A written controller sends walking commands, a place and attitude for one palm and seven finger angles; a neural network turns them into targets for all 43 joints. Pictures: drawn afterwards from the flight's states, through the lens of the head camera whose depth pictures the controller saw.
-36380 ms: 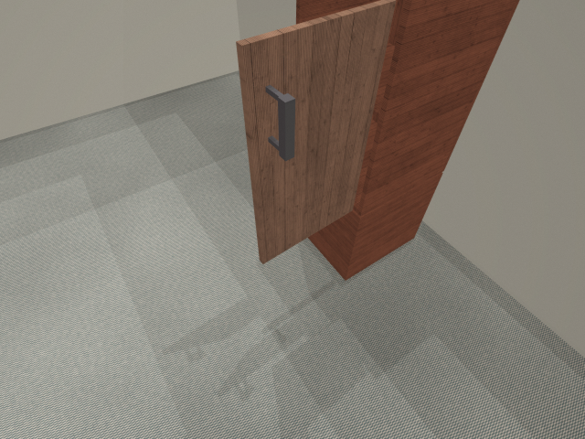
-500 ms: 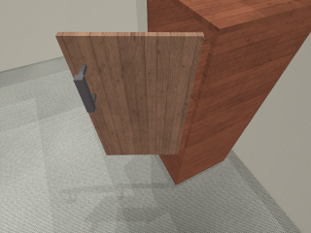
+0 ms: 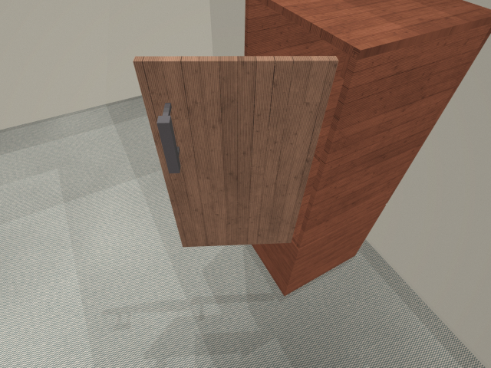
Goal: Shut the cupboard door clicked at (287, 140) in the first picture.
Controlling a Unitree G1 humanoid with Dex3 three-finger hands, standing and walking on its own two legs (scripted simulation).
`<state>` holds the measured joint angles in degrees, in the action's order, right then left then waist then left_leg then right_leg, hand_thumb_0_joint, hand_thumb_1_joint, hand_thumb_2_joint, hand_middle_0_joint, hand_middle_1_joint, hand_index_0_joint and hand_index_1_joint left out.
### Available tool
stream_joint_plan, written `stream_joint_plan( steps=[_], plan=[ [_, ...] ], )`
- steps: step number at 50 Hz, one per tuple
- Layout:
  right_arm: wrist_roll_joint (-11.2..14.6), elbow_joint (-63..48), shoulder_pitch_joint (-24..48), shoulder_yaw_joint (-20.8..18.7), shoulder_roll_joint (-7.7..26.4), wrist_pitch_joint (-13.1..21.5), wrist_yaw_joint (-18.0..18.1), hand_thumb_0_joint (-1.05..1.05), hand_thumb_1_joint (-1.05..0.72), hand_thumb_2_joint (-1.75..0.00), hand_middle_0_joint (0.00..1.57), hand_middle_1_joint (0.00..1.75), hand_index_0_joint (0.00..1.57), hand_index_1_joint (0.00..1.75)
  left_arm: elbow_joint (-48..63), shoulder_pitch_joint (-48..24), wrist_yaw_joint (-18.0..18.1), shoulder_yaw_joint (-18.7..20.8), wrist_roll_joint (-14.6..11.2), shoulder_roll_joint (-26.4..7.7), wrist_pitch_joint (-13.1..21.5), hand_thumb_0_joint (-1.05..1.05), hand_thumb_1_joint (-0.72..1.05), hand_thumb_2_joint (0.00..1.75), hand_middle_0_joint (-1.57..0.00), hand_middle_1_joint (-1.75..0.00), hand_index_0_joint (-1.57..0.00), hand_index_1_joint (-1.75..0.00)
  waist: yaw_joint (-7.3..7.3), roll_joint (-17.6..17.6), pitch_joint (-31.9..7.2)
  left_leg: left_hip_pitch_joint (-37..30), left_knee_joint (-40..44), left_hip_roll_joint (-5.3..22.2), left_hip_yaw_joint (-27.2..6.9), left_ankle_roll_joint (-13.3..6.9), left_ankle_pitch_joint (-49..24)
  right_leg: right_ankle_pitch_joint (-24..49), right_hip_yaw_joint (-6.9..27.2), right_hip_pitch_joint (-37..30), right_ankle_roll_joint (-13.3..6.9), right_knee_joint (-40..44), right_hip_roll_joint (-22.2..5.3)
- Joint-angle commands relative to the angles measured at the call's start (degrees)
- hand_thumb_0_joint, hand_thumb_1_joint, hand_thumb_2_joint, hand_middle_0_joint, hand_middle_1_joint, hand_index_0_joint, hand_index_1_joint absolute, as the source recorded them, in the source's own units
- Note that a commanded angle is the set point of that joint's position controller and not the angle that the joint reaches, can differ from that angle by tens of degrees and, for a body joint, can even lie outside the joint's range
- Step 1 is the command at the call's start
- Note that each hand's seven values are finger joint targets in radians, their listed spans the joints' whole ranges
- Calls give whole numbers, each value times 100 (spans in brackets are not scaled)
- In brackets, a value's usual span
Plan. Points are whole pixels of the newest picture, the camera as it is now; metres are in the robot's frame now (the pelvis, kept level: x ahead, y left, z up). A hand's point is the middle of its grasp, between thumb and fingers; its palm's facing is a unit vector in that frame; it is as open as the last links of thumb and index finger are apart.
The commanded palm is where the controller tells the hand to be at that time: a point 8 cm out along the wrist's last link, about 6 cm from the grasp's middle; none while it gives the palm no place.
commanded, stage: come to a stop and stand still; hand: left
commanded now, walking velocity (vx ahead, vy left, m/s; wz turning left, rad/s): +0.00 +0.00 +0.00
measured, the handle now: (171, 139) +0.49 +0.17 +0.11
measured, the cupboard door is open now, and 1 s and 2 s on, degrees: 64 64 64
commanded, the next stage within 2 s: look again from close up in 0.02 s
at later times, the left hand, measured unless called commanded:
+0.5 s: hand out of the picture +0.02 +0.15 -0.18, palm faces +0.01 -0.99 -0.16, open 7.4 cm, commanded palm none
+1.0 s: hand (152, 298) +0.22 +0.16 +0.01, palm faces +0.20 -0.98 -0.04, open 7.0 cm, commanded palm +0.13 +0.21 -0.04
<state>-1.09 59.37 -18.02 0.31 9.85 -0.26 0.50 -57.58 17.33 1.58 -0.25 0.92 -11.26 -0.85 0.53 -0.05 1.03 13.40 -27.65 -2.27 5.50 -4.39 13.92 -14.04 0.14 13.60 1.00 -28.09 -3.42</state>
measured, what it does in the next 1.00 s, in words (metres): stands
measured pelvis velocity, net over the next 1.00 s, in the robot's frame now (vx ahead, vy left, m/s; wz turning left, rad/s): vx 0.01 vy -0.04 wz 0.04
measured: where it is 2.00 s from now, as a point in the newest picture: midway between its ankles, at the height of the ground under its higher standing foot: outside the picture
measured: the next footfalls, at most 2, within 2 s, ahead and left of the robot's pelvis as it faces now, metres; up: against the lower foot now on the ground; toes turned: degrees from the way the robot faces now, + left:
none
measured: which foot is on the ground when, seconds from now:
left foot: down 0.00-1.00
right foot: down 0.00-1.00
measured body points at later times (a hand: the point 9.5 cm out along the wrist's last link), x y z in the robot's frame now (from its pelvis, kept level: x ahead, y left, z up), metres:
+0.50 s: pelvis +0.02 -0.01 +0.00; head +0.03 +0.00 +0.45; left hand +0.02 +0.20 -0.16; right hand +0.05 -0.24 -0.15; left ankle +0.01 +0.07 -0.74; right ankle +0.01 -0.16 -0.74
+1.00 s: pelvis +0.01 -0.04 -0.03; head +0.02 -0.04 +0.42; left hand +0.21 +0.21 +0.01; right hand +0.16 -0.29 -0.12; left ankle +0.02 +0.07 -0.74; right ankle +0.02 -0.15 -0.74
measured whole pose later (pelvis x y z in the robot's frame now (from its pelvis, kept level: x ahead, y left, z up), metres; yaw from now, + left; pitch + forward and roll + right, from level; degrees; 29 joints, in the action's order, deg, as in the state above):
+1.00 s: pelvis +0.01 -0.04 -0.03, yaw +3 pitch +7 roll +1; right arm 0.3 42.3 -15.2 -2.6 12.4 17.5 0.1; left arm -7.4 22.1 -5.9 9.8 -12.8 -9.8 24.3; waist 2.3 -0.4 -6.5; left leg 30.5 -46.6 -0.7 2.5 -1.0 22.8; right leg -24.1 -2.3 30.5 -0.6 -47.9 -1.7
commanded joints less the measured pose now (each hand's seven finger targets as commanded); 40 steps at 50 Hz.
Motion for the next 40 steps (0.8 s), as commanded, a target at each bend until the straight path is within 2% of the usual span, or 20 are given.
stream_joint_plan(
  steps=[1, 5, 8, 11, 14, 16, 20, 22, 25, 30, 37, 38, 39, 40],
  plan=[
    [30, -267, 25, -137, 730, 169, 39, 0, -90, -90, 20, 30, 20, 30, 117, 242, 28, 43, 19, -448, 133, 0, 90, 90, -20, -30, -20, -30, -75, 73, 367, 422, 1310, 872, -1166, 81, 1111, -206, 202, 15, -283, 389, -113],
    [51, -114, 0, -115, 740, 206, 51, 0, -90, -90, 20, 30, 20, 30, -80, 366, 39, 7, 3, -428, 169, 0, 90, 90, -20, -30, -20, -30, -66, 13, 235, 141, 1179, 859, -1044, 103, 613, 88, 261, -1, -254, 443, -185],
    [66, -17, 33, -103, 687, 218, 66, 0, -90, -90, 20, 30, 20, 30, -191, 403, 46, -4, 4, -415, 175, 0, 90, 90, -20, -30, -20, -30, -60, 104, 314, 79, 1131, 832, -963, 126, 366, 242, 276, 6, -233, 468, -194],
    [86, 52, 49, -99, 629, 228, 78, 0, -90, -90, 20, 30, 20, 30, -277, 442, 54, -6, 10, -381, 191, 0, 90, 90, -20, -30, -20, -30, -61, -95, 278, -37, 1003, 810, -862, 126, 9, 402, 279, -41, -213, 517, -228],
    [88, 126, 87, -86, 634, 256, 91, 0, -90, -90, 20, 30, 20, 30, -349, 426, 64, -8, -3, -395, 201, 0, 90, 90, -20, -30, -20, -30, -56, -1, 131, -217, 875, 798, -800, 142, -455, 617, 294, -107, -194, 496, -257],
    [95, 173, 127, -83, 591, 249, 101, 0, -90, -90, 20, 30, 20, 30, -372, 413, 68, -12, 4, -375, 203, 0, 90, 90, -20, -30, -20, -30, -60, -78, 253, -191, 841, 792, -773, 143, -538, 661, 312, -86, -192, 528, -252],
    [80, 218, 174, -78, 609, 260, 107, 0, -90, -90, 20, 30, 20, 30, -401, 352, 74, 5, -5, -383, 199, 0, 90, 90, -20, -30, -20, -30, -72, 17, 165, -267, 822, 805, -765, 164, -744, 714, 281, -160, -179, 513, -264],
    [81, 234, 210, -73, 584, 253, 112, 0, -90, -90, 20, 30, 20, 30, -391, 319, 75, 8, 1, -388, 202, 0, 90, 90, -20, -30, -20, -30, -70, -49, 286, -200, 804, 785, -759, 168, -751, 775, 304, -148, -193, 540, -275],
    [67, 254, 227, -76, 598, 260, 111, 0, -90, -90, 20, 30, 20, 30, -373, 267, 72, 21, -11, -402, 203, 0, 90, 90, -20, -30, -20, -30, -88, 26, 137, -290, 796, 796, -757, 177, -854, 809, 297, -225, -193, 536, -278],
    [58, 286, 249, -70, 606, 264, 118, 0, -90, -90, 20, 30, 20, 30, -356, 180, 70, 36, -18, -445, 205, 0, 90, 90, -20, -30, -20, -30, -98, 32, 106, -323, 762, 804, -751, 188, -1117, 1009, 275, -316, -201, 512, -291],
    [63, 344, 232, -59, 610, 248, 114, 0, -90, -90, 20, 30, 20, 30, -313, 90, 71, 36, -22, -486, 203, 0, 90, 90, -20, -30, -20, -30, -94, -70, 152, -319, 780, 808, -740, 202, -1112, 1050, 272, -356, -204, 542, -298],
    [118, -43, 431, -91, 763, 260, 87, 0, -90, -90, 20, 30, 20, 30, -486, 396, 297, 28, 55, -520, 263, 0, 90, 90, -20, -30, -20, -30, -134, -5, 174, -172, -258, 964, -653, 377, -2309, 2329, 394, -202, -159, 429, -489],
    [150, -1680, -229, -426, 2010, 1383, 578, 0, -90, -90, 20, 30, 20, 30, 9159, -4790, 450, 2963, -493, -4294, 1817, 0, 90, 90, -20, -30, -20, -30, 701, 538, -2141, -1984, -418, 815, -1142, 440, -3495, 2122, -228, -242, -177, -999, 171],
    [526, -1689, 323, -51, 1174, 1837, 665, 0, -90, -90, 20, 30, 20, 30, 7178, -356, 499, 288, -646, -1016, 1320, 0, 90, 90, -22, -32, -22, -32, 137, 2395, -2936, -2770, -369, 812, -1270, 639, -3841, 11, -528, 747, -141, -1732, 432]
  ],
)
